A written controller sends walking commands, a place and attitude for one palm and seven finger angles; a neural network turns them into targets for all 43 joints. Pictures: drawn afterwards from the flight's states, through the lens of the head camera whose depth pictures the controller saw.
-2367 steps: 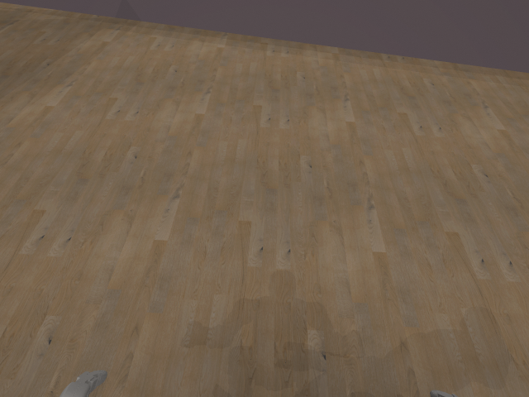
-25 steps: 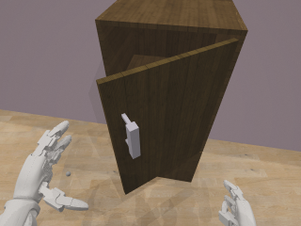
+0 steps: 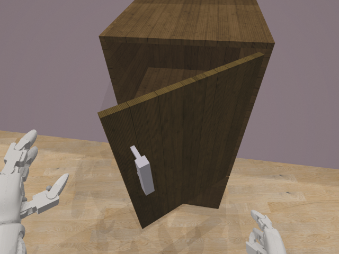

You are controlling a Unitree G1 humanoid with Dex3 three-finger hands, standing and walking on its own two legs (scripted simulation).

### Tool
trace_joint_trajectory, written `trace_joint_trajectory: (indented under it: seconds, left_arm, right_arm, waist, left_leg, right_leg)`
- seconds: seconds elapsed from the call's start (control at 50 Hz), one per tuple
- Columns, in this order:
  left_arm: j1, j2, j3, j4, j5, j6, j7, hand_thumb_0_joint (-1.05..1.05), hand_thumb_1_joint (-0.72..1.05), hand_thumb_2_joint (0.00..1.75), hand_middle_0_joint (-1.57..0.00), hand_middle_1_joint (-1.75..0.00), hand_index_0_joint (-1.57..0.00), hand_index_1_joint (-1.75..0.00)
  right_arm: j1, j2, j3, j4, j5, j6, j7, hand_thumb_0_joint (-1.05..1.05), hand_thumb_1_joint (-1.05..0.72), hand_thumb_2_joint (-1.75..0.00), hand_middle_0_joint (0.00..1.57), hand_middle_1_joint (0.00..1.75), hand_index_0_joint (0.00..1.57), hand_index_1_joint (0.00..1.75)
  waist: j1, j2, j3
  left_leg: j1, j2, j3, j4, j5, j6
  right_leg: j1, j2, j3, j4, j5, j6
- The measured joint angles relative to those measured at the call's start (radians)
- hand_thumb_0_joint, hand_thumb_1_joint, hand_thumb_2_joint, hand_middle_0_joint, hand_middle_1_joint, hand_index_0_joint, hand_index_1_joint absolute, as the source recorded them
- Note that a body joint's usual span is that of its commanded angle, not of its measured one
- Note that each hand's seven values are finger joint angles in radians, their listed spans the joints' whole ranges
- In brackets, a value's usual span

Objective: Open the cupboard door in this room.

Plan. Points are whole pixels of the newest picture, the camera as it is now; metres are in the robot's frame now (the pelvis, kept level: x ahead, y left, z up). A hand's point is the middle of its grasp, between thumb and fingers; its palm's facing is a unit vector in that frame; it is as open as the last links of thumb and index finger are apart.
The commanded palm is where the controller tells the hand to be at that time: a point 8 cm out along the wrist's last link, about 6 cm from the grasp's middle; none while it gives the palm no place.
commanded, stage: draw the hand back to the body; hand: left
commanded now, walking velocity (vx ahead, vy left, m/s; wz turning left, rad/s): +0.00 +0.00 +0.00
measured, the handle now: (141, 170) +0.29 +0.11 +0.06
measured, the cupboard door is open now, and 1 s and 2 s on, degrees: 41 41 41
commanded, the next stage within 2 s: step back with the hand held close in 0.50 s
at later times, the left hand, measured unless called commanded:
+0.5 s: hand (49, 186) +0.19 +0.24 +0.15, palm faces +0.44 -0.80 -0.41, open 7.5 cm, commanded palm +0.14 +0.28 +0.17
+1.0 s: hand (20, 212) +0.14 +0.27 +0.14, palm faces +0.33 -0.79 -0.52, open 7.4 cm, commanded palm +0.08 +0.31 +0.18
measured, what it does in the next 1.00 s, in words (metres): shifts its weight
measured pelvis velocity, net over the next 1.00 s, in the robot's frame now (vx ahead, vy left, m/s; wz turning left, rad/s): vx -0.06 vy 0.01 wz -0.01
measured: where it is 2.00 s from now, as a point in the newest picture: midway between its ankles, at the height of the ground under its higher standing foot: outside the picture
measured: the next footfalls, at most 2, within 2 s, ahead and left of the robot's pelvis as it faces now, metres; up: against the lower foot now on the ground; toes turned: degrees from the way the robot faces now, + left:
right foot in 1.70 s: -0.27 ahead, -0.09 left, +0.00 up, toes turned +6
left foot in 1.88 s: -0.18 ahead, +0.14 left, +0.00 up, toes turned +5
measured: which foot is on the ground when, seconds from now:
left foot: down 0.00-1.00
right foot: down 0.00-1.00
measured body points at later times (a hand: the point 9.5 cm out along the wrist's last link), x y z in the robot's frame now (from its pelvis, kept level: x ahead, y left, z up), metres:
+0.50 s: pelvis +0.00 -0.02 +0.00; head -0.01 -0.04 +0.45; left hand +0.16 +0.28 +0.17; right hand +0.19 -0.24 -0.09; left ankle -0.01 +0.12 -0.74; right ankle -0.06 -0.13 -0.74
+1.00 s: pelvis -0.06 +0.01 +0.00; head -0.03 +0.01 +0.45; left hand +0.12 +0.31 +0.17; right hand +0.12 -0.23 -0.08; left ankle -0.01 +0.12 -0.74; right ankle -0.06 -0.13 -0.74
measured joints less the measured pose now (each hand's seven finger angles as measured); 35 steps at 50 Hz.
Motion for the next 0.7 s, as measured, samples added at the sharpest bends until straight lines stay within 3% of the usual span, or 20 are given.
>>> trace_joint_trajectory:
  seconds: [0.2, 0.3, 0.64, 0.7]
  left_arm:
    - [-0.022, 0.019, 0.059, -0.007, -0.008, -0.005, -0.003, 0.01, 0.73, 0.82, -0.21, -0.30, -0.20, -0.30]
    - [-0.026, 0.001, 0.053, 0.016, -0.011, -0.001, -0.009, 0.01, 0.83, 0.87, -0.21, -0.30, -0.20, -0.30]
    - [-0.032, 0.007, 0.053, 0.031, -0.015, -0.017, -0.015, 0.02, 0.89, 0.90, -0.21, -0.30, -0.21, -0.30]
    - [-0.042, 0.026, 0.084, 0.028, -0.013, -0.043, -0.023, 0.02, 0.89, 0.90, -0.21, -0.31, -0.21, -0.30]
  right_arm:
    - [-0.010, -0.008, -0.020, 0.001, 0.001, 0.026, 0.008, 0.01, -0.91, -0.90, 0.20, 0.30, 0.20, 0.30]
    - [-0.013, -0.011, -0.026, -0.001, 0.003, 0.043, 0.011, 0.01, -0.91, -0.90, 0.20, 0.30, 0.20, 0.30]
    - [-0.005, -0.005, -0.030, 0.014, 0.005, 0.038, 0.004, 0.01, -0.91, -0.90, 0.20, 0.30, 0.20, 0.30]
    - [-0.011, -0.010, -0.025, -0.002, 0.008, 0.058, 0.006, 0.01, -0.91, -0.90, 0.20, 0.30, 0.20, 0.30]
  waist:
    - [0.005, 0.006, -0.002]
    - [0.004, 0.010, 0.002]
    - [0.002, 0.010, 0.013]
    - [-0.019, 0.014, 0.014]
  left_leg:
    - [0.024, 0.010, -0.001, -0.030, 0.007, -0.010]
    - [0.029, 0.015, -0.002, -0.041, 0.015, -0.014]
    - [0.044, 0.027, -0.008, -0.051, 0.035, -0.022]
    - [0.002, 0.032, -0.027, -0.023, 0.035, -0.019]
  right_leg:
    - [0.023, 0.011, -0.001, -0.030, 0.007, -0.009]
    - [0.026, 0.015, -0.002, -0.035, 0.012, -0.013]
    - [0.043, 0.028, -0.007, -0.049, 0.034, -0.022]
    - [0.026, 0.036, -0.025, -0.061, 0.048, -0.021]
